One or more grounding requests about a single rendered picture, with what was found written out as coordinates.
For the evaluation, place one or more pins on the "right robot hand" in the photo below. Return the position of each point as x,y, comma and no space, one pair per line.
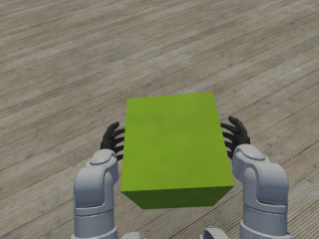
238,137

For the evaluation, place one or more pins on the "right robot forearm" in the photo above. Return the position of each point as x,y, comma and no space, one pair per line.
264,195

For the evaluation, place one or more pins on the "left robot hand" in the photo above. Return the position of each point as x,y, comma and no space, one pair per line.
109,140

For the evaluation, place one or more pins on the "left robot forearm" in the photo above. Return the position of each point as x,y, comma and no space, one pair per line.
94,199

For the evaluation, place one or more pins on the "robot right thigh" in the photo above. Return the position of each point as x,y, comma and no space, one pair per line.
213,233

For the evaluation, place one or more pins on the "carton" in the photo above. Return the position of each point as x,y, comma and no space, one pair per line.
174,152

